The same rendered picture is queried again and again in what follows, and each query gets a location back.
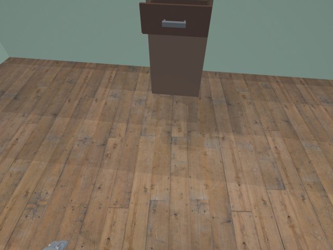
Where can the cabinet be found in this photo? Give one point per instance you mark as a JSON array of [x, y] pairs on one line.
[[176, 63]]

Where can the handle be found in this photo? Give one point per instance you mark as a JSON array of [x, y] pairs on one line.
[[174, 24]]

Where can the drawer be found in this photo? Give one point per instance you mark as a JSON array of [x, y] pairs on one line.
[[197, 14]]

